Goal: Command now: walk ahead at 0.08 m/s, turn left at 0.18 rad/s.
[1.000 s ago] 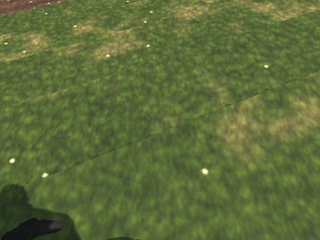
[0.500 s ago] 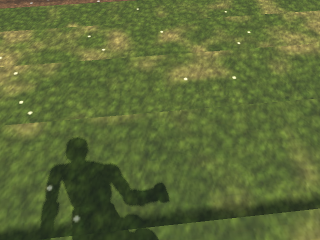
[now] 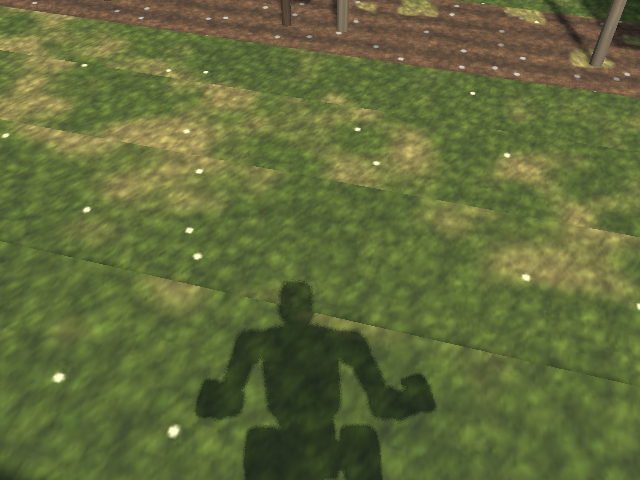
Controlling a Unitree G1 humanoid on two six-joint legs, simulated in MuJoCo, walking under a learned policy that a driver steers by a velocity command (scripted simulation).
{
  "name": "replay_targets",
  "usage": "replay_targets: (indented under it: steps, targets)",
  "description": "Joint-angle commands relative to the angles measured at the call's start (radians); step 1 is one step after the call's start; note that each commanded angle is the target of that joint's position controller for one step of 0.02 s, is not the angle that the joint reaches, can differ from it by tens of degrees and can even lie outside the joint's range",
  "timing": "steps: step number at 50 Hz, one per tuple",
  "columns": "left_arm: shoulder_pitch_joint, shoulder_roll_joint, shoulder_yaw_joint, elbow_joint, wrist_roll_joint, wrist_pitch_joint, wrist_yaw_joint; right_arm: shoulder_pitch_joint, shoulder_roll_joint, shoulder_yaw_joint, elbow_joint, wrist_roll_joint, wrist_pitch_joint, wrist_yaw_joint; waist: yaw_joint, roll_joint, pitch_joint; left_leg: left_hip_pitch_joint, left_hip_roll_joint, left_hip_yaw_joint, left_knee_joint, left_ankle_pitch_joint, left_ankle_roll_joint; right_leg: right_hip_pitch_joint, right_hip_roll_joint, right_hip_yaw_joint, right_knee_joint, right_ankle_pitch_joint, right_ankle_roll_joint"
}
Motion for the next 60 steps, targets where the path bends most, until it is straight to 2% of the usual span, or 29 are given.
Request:
replay_targets:
  steps: [1,3,4,5,6,7,11,15,17,19,21,23,27,31,33,34,35,36,37,39,41,42,45,48,51,56,58,59,60]
  targets:
    - [-0.036,0.068,0.005,-0.084,0.006,-0.031,-0.039,0.086,0.005,0.03,-0.048,-0.01,0.016,-0.006,-0.011,-0.12,-0.22,-0.211,0.128,0.053,0.274,-0.39,-0.161,0.369,-0.335,0.429,-0.086,0.805,-0.365]
    - [-0.119,0.004,-0.031,-0.087,-0.055,-0.042,-0.102,0.107,0.021,0.046,-0.014,-0.01,0.059,-0.019,-0.104,-0.032,-0.092,-0.046,0.234,0.098,0.192,-0.324,-0.264,0.105,-0.231,0.343,-0.087,0.603,-0.205]
    - [-0.183,0.041,-0.024,-0.106,-0.049,-0.033,-0.129,0.14,0.032,0.052,0.003,-0.017,0.07,-0.021,-0.158,-0.007,-0.067,0.102,0.253,0.125,0.0,-0.09,-0.264,-0.023,-0.138,0.276,-0.065,0.494,-0.151]
    - [-0.163,0.128,0.023,-0.108,-0.021,-0.022,-0.127,0.093,-0.017,0.035,-0.012,-0.014,0.072,-0.034,-0.124,-0.051,-0.04,0.153,0.219,0.156,-0.014,0.04,-0.208,-0.09,-0.086,0.27,-0.072,0.371,-0.139]
    - [-0.102,0.212,0.06,-0.108,-0.002,-0.015,-0.113,0.063,-0.089,0.012,-0.044,-0.029,0.065,-0.051,-0.096,-0.102,-0.062,0.14,0.186,0.198,0.034,0.028,-0.149,-0.073,-0.087,0.309,-0.099,0.317,-0.178]
    - [-0.051,0.227,0.075,-0.121,0.009,-0.024,-0.102,0.017,-0.145,-0.006,-0.067,-0.034,0.058,-0.063,-0.063,-0.058,-0.069,0.1,0.183,0.2,0.031,-0.014,-0.094,-0.033,-0.091,0.318,-0.126,0.222,-0.208]
    - [0.023,0.153,0.075,-0.151,0.003,-0.05,-0.051,-0.098,-0.085,0.0,-0.137,-0.027,0.054,-0.111,0.012,-0.1,-0.066,0.04,0.204,0.184,0.03,0.036,-0.02,0.084,-0.145,0.421,-0.109,0.266,-0.32]
    - [0.02,0.165,0.091,-0.165,0.003,-0.04,-0.06,-0.024,-0.053,0.005,-0.146,-0.028,0.06,-0.126,-0.016,-0.098,-0.054,0.073,0.193,0.221,-0.045,0.012,-0.037,0.073,-0.141,0.467,-0.11,0.266,-0.323]
    - [0.015,0.133,0.078,-0.183,0.017,-0.029,-0.068,0.034,-0.081,-0.007,-0.142,-0.028,0.05,-0.124,-0.026,-0.033,-0.077,0.282,0.269,0.157,-0.118,0.298,0.077,-0.102,-0.052,0.383,-0.048,0.131,-0.237]
    - [0.003,0.066,0.051,-0.198,0.042,-0.025,-0.066,0.112,-0.139,-0.036,-0.125,-0.029,0.03,-0.12,-0.072,0.155,-0.074,0.495,0.62,-0.13,-0.266,0.71,0.389,-0.389,0.112,0.107,0.283,-0.282,-0.045]
    - [0.023,0.123,0.08,-0.164,0.056,-0.024,-0.046,0.052,-0.115,-0.032,-0.134,-0.025,0.009,-0.123,-0.039,-0.004,-0.015,0.366,0.655,-0.005,-0.322,0.763,0.327,-0.367,0.002,0.042,0.623,-0.434,0.018]
    - [0.004,0.147,0.091,-0.16,0.061,-0.024,-0.042,-0.096,-0.064,-0.009,-0.164,-0.016,-0.003,-0.123,0.012,0.043,-0.004,0.244,0.54,0.185,-0.357,0.689,0.2,-0.273,-0.025,-0.004,0.652,-0.329,0.049]
    - [-0.045,0.039,0.036,-0.17,0.035,-0.005,-0.112,-0.069,-0.168,-0.038,-0.135,-0.053,-0.001,-0.157,-0.027,0.02,-0.018,0.262,0.438,0.354,-0.328,0.685,0.126,-0.174,-0.069,-0.075,0.348,-0.182,0.064]
    - [0.037,0.112,0.057,-0.127,0.012,-0.002,-0.105,-0.068,-0.214,-0.062,-0.107,-0.049,0.021,-0.114,-0.007,0.059,-0.008,0.257,0.528,0.283,-0.275,0.598,0.149,-0.032,-0.034,-0.11,0.047,0.0,0.01]
    - [0.031,0.133,0.071,-0.124,-0.012,-0.016,-0.081,-0.115,-0.093,-0.011,-0.077,-0.044,0.02,-0.069,0.048,0.04,-0.054,0.078,0.455,0.302,-0.179,0.457,0.045,0.252,-0.009,-0.09,-0.126,0.336,-0.073]
    - [0.05,0.176,0.077,-0.151,-0.037,-0.021,-0.066,-0.018,0.048,0.034,-0.069,-0.052,0.021,-0.037,0.02,-0.096,-0.212,-0.038,0.347,0.425,-0.043,0.184,-0.096,0.531,-0.177,0.047,-0.081,0.838,-0.229]
    - [0.021,0.142,0.048,-0.192,-0.055,-0.019,-0.071,0.135,0.099,0.055,-0.035,-0.031,0.005,-0.028,-0.022,-0.134,-0.305,-0.133,0.305,0.349,0.043,-0.322,-0.173,0.608,-0.377,0.266,-0.046,0.975,-0.376]
    - [0.043,0.132,0.06,-0.188,-0.032,-0.017,-0.068,0.039,0.01,0.025,-0.036,-0.013,0.001,-0.034,0.04,-0.059,-0.163,-0.171,0.325,0.304,0.104,-0.387,-0.198,0.46,-0.35,0.229,-0.044,0.838,-0.318]
    - [0.007,0.159,0.067,-0.179,-0.031,-0.016,-0.072,0.005,-0.016,0.017,-0.038,-0.01,0.001,-0.035,0.008,-0.069,-0.117,-0.131,0.332,0.318,0.135,-0.344,-0.21,0.322,-0.294,0.131,-0.052,0.699,-0.239]
    - [-0.076,0.208,0.091,-0.217,-0.033,0.002,-0.065,0.066,-0.041,0.017,-0.011,-0.017,-0.003,-0.034,-0.028,-0.072,-0.069,-0.046,0.319,0.342,0.131,-0.182,-0.192,0.144,-0.271,0.052,-0.08,0.515,-0.215]
    - [0.027,0.286,0.142,-0.209,-0.001,0.004,-0.018,0.042,-0.077,0.009,-0.03,-0.051,-0.009,-0.058,0.056,-0.177,-0.038,-0.143,0.271,0.352,0.403,-0.304,-0.164,0.135,-0.377,0.135,-0.204,0.301,-0.353]
    - [0.1,0.228,0.132,-0.185,-0.001,-0.009,0.001,0.026,-0.086,0.001,-0.025,-0.055,-0.008,-0.074,0.091,-0.19,-0.021,-0.228,0.293,0.279,0.593,-0.391,-0.147,0.158,-0.449,0.195,-0.264,0.178,-0.393]
    - [-0.039,0.087,0.083,-0.188,0.007,-0.039,0.021,0.018,-0.047,0.007,-0.024,-0.059,-0.006,-0.085,0.0,-0.112,0.022,-0.259,0.315,0.205,0.659,-0.251,-0.121,0.107,-0.416,0.092,-0.337,0.087,-0.327]
    - [-0.128,0.118,0.097,-0.201,0.034,-0.038,0.056,0.043,0.017,0.02,-0.031,-0.062,0.023,-0.034,-0.024,-0.064,0.005,-0.173,0.328,0.269,0.476,-0.159,-0.121,0.141,-0.327,-0.105,-0.351,0.115,-0.254]
    - [-0.055,0.19,0.129,-0.178,0.048,-0.038,0.084,-0.001,0.027,0.019,-0.066,-0.055,0.055,0.025,0.039,-0.077,0.006,-0.128,0.338,0.321,0.259,-0.174,-0.124,0.234,-0.346,-0.169,-0.351,0.154,-0.254]
    - [-0.08,0.205,0.139,-0.171,0.045,-0.033,0.079,0.037,-0.009,-0.01,-0.063,-0.038,0.056,0.027,0.019,-0.093,-0.011,-0.034,0.308,0.358,-0.009,-0.022,-0.062,0.304,-0.404,-0.193,-0.306,0.108,-0.234]
    - [-0.076,0.169,0.12,-0.142,0.037,-0.021,0.069,0.036,-0.048,-0.039,-0.071,-0.025,0.029,0.015,0.0,-0.067,-0.024,0.108,0.247,0.365,-0.186,0.201,0.02,0.231,-0.36,-0.207,-0.219,-0.04,-0.154]
    - [-0.033,0.108,0.103,-0.13,0.037,-0.014,0.064,0.075,-0.102,-0.061,-0.072,-0.024,0.016,0.001,-0.009,0.04,-0.069,0.241,0.321,0.253,-0.238,0.495,0.109,0.156,-0.275,-0.283,-0.07,-0.148,-0.071]
    - [-0.032,0.034,0.076,-0.203,0.036,-0.027,0.07,0.119,-0.231,-0.093,-0.091,-0.011,-0.005,-0.021,-0.001,0.244,-0.122,0.379,0.561,-0.089,-0.274,0.774,0.335,-0.068,-0.102,-0.334,0.201,-0.407,0.049]
Next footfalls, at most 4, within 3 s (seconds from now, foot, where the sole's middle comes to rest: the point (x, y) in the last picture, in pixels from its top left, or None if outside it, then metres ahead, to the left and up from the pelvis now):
0.66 right None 0.04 -0.18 -0.77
1.16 left None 0.06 0.09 -0.77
1.92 right None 0.11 -0.22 -0.77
2.40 left None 0.49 -0.23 -0.96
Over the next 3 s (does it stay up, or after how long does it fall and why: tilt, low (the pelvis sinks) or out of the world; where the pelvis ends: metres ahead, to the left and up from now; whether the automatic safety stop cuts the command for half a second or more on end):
stays up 0.89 -0.29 -0.19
